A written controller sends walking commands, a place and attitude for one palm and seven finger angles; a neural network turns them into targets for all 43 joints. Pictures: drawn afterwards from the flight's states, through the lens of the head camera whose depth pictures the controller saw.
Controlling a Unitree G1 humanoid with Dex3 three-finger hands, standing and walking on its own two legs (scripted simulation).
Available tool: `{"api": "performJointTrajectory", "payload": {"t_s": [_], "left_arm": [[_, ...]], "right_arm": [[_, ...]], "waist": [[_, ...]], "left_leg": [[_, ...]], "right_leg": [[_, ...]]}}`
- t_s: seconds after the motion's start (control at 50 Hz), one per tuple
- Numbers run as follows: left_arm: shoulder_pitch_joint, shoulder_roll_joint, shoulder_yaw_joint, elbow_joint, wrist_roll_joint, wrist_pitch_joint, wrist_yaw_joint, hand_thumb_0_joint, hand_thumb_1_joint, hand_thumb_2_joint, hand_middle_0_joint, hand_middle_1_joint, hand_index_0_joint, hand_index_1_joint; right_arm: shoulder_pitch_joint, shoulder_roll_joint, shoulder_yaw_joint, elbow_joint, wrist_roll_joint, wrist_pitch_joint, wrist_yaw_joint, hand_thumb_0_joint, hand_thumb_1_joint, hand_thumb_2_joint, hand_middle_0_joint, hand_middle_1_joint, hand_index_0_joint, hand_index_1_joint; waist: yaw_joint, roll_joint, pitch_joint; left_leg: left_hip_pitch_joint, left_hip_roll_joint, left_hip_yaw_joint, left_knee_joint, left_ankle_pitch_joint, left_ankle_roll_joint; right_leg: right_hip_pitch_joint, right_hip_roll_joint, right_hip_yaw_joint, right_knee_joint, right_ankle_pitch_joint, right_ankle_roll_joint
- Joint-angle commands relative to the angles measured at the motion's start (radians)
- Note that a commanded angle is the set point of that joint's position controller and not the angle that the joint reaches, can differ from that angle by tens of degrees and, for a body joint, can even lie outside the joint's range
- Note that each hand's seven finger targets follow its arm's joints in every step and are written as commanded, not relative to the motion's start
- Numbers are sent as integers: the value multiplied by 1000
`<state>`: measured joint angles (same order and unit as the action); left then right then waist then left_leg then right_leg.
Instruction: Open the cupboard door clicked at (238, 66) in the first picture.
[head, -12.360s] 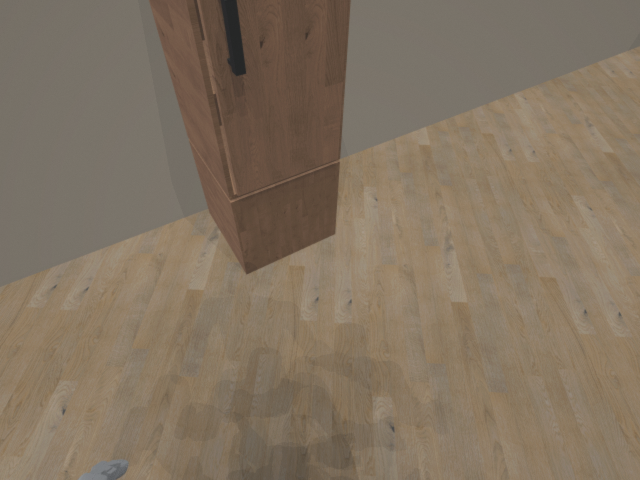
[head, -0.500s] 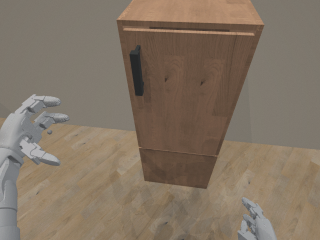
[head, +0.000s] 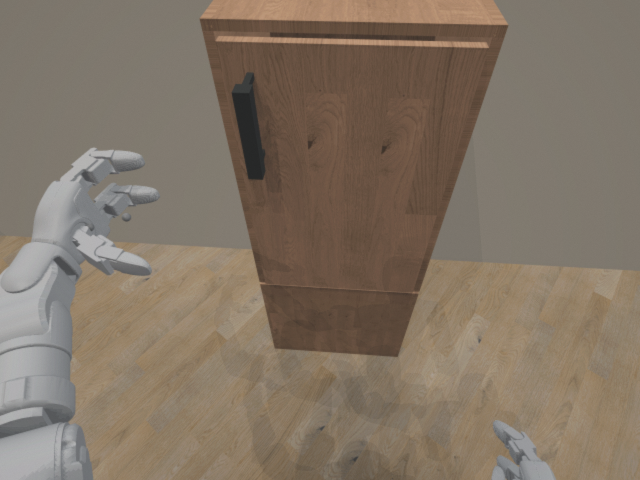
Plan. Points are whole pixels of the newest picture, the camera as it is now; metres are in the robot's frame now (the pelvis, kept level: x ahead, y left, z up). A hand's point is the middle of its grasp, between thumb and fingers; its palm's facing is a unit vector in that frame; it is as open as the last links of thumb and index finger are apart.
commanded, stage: move the hooked fingers beside the handle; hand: left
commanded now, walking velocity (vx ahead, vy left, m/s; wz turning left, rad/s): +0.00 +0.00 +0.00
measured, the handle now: (253, 127) +0.58 +0.14 +0.13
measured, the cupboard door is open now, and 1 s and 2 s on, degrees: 0 0 0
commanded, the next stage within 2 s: slide the fingers in behind the handle in 1.88 s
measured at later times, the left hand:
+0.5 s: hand (169, 178) +0.44 +0.22 +0.15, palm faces -0.04 -1.00 +0.02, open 14.0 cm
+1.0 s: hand (210, 147) +0.52 +0.19 +0.14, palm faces -0.06 -1.00 +0.02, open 14.0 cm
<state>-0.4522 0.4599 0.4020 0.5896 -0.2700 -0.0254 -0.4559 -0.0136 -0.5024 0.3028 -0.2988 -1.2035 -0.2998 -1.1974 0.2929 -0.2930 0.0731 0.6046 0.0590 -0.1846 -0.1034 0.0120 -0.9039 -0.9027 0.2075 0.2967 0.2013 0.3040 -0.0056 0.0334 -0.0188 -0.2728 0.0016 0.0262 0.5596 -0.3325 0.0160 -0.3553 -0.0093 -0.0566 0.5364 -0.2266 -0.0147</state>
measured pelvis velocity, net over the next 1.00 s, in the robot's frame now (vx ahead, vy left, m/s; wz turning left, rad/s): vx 0.01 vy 0.01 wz -0.02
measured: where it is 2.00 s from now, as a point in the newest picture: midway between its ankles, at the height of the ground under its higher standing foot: outside the picture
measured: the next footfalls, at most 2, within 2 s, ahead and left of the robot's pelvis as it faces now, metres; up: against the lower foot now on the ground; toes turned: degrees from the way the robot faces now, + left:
none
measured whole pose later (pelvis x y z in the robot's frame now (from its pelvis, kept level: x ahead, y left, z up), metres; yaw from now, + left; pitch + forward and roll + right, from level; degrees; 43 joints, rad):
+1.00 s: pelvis +0.01 +0.01 -0.01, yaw -1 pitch +13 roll -1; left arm -1.06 0.56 0.39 1.26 -0.10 -0.21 -0.32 -0.01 -0.50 0.30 -0.30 -1.20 -0.30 -1.20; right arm 0.43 -0.30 0.05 0.67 0.01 -0.05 -0.05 0.01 -0.91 -0.90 0.21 0.30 0.20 0.30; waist -0.15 0.02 -0.04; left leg -0.53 0.01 0.04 0.67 -0.37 0.03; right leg -0.60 -0.01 -0.04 0.61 -0.24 0.00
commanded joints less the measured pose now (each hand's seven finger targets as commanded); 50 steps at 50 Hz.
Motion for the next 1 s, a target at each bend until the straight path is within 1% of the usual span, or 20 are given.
{"api": "performJointTrajectory", "payload": {"t_s": [0.0,0.04,0.1,0.14,0.2,0.24,0.3,0.34,0.36,0.42,0.48,0.52,0.56,0.62,0.64,0.68,0.74,0.76,0.88,0.98], "left_arm": [[-390,276,50,-197,-15,-73,17,0,-500,300,-300,-1200,-300,-1200],[-418,297,63,-199,-13,-75,23,0,-500,300,-300,-1200,-300,-1200],[-485,243,7,-174,0,-76,36,0,-500,300,-300,-1200,-300,-1200],[-494,276,34,-163,1,-83,45,0,-500,300,-300,-1200,-300,-1200],[-542,253,9,-104,16,-90,58,0,-500,300,-300,-1200,-300,-1200],[-594,289,26,-50,25,-96,66,0,-500,300,-300,-1200,-300,-1200],[-646,270,0,17,41,-112,72,0,-500,300,-300,-1200,-300,-1200],[-714,262,-24,15,51,-133,75,0,-500,300,-300,-1200,-300,-1200],[-741,239,-44,42,53,-139,77,0,-500,300,-300,-1200,-300,-1200],[-765,297,7,143,54,-158,84,0,-500,300,-300,-1200,-300,-1200],[-776,328,27,185,75,-182,83,0,-500,300,-300,-1200,-300,-1200],[-834,271,-30,181,77,-199,80,0,-500,300,-300,-1200,-300,-1200],[-829,281,-9,203,73,-207,83,0,-500,300,-300,-1200,-300,-1200],[-874,319,14,276,80,-213,91,0,-500,300,-300,-1200,-300,-1200],[-888,317,8,296,88,-214,92,0,-500,300,-300,-1200,-300,-1200],[-924,356,21,326,111,-223,101,0,-500,300,-300,-1200,-300,-1200],[-1013,361,10,297,123,-258,107,0,-500,300,-300,-1200,-300,-1200],[-1013,327,-5,310,118,-263,104,0,-500,300,-300,-1200,-300,-1200],[-1063,335,-7,452,142,-245,124,0,-500,300,-300,-1200,-300,-1200],[-1129,405,30,485,180,-258,162,0,-500,300,-300,-1200,-300,-1200]], "right_arm": [[-40,-126,-60,-136,6,-51,-5,0,-900,-900,200,300,200,300],[-34,-130,-61,-133,3,-47,-2,0,-900,-900,200,300,200,300],[-19,-127,-61,-122,5,-38,-2,0,-900,-900,200,300,200,300],[-9,-131,-65,-120,1,-33,0,0,-900,-900,200,300,200,300],[8,-131,-64,-105,1,-23,1,0,-900,-900,200,300,200,300],[22,-137,-64,-93,0,-12,2,0,-900,-900,200,300,200,300],[39,-137,-66,-85,-2,0,3,0,-900,-900,200,300,200,300],[47,-136,-64,-86,-4,4,7,0,-900,-900,200,300,200,300],[55,-135,-65,-77,-5,6,8,0,-900,-900,200,300,200,300],[85,-148,-65,-61,-10,21,10,0,-900,-900,200,300,200,300],[109,-150,-72,-56,-14,31,17,0,-900,-900,200,300,200,300],[117,-147,-73,-53,-13,38,22,0,-900,-900,200,300,200,300],[134,-151,-79,-49,-17,44,26,0,-900,-900,200,300,200,300],[159,-162,-79,-34,-19,58,26,0,-900,-900,200,300,200,300],[159,-159,-80,-34,-20,61,29,0,-900,-900,200,300,200,300],[182,-163,-81,-24,-22,71,29,0,-900,-900,200,300,200,300],[203,-161,-86,-18,-29,80,32,0,-900,-900,200,300,200,300],[208,-158,-87,-16,-29,81,34,0,-900,-900,200,300,200,300],[253,-170,-85,10,-38,103,37,0,-900,-900,200,300,200,300],[294,-175,-86,9,-49,119,46,0,-900,-900,200,300,200,300]], "waist": [[1,28,-289],[5,26,-299],[-20,36,-278],[-13,15,-319],[-27,18,-304],[-36,-9,-292],[-45,6,-308],[-49,61,-334],[-63,50,-334],[-60,-14,-331],[-55,21,-378],[-76,32,-371],[-71,26,-400],[-85,-26,-373],[-88,12,-364],[-98,-4,-368],[-113,59,-438],[-119,69,-449],[-148,41,-383],[-163,40,-441]], "left_leg": [[21,-7,-36,-80,272,4],[17,-7,-38,-81,286,4],[29,-5,-38,-80,283,2],[32,-4,-38,-74,296,4],[27,-3,-38,-71,293,2],[-1,-2,-41,-71,274,3],[-4,-3,-39,-58,274,5],[14,-3,-46,-52,294,-1],[20,-1,-46,-47,289,0],[-29,-1,-46,-40,288,3],[-30,-1,-41,-24,334,1],[-15,3,-46,-17,355,-2],[-11,6,-45,-11,367,-3],[-63,6,-45,-10,326,3],[-78,3,-38,-9,303,5],[-101,3,-41,-3,288,8],[-55,5,-49,14,333,2],[-33,7,-49,21,356,0],[-105,7,-53,27,298,4],[-130,7,-51,52,309,8]], "right_leg": [[173,10,26,-35,235,-16],[184,9,30,-33,251,-17],[141,11,24,-35,240,-17],[167,12,29,-29,256,-17],[138,12,25,-28,249,-17],[137,12,26,-27,238,-16],[122,10,28,-18,240,-16],[108,11,27,-8,242,-21],[93,12,26,-9,239,-19],[109,14,28,1,252,-17],[118,11,33,22,297,-18],[85,16,29,25,299,-17],[85,18,29,29,306,-15],[81,20,28,32,287,-13],[70,18,34,30,277,-12],[66,18,36,35,272,-10],[54,22,37,46,292,-11],[42,25,35,47,300,-11],[-19,28,31,45,256,-7],[-10,30,39,59,278,-4]]}}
